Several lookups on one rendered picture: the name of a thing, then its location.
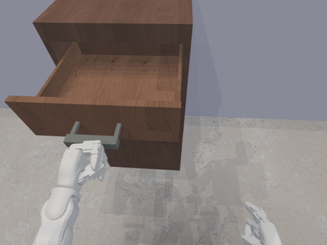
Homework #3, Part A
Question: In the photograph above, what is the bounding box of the left robot forearm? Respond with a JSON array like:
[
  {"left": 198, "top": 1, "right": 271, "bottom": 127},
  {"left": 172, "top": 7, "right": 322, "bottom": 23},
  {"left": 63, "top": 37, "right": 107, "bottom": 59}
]
[{"left": 33, "top": 186, "right": 81, "bottom": 245}]

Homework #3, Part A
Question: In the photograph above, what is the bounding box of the cabinet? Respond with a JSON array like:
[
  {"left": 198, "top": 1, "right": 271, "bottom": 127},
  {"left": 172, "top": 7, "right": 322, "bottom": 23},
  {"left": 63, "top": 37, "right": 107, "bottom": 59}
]
[{"left": 33, "top": 0, "right": 193, "bottom": 170}]

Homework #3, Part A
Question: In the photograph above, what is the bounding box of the handle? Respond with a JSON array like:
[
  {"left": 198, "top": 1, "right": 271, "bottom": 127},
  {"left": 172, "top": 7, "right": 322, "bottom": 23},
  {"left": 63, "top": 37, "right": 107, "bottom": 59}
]
[{"left": 63, "top": 121, "right": 122, "bottom": 150}]

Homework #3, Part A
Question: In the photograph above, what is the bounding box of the robot right hand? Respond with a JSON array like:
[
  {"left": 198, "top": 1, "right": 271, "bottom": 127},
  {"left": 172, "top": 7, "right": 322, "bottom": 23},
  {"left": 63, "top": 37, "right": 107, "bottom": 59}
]
[{"left": 242, "top": 201, "right": 283, "bottom": 245}]

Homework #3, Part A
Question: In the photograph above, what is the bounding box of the drawer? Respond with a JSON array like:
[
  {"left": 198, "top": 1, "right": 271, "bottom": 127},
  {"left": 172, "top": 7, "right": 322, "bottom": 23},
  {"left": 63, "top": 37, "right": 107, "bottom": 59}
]
[{"left": 4, "top": 42, "right": 182, "bottom": 142}]

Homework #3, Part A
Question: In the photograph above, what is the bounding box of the robot left hand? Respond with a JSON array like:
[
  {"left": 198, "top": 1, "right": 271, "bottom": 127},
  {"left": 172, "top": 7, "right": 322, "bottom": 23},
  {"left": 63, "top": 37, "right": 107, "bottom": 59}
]
[{"left": 57, "top": 140, "right": 108, "bottom": 192}]

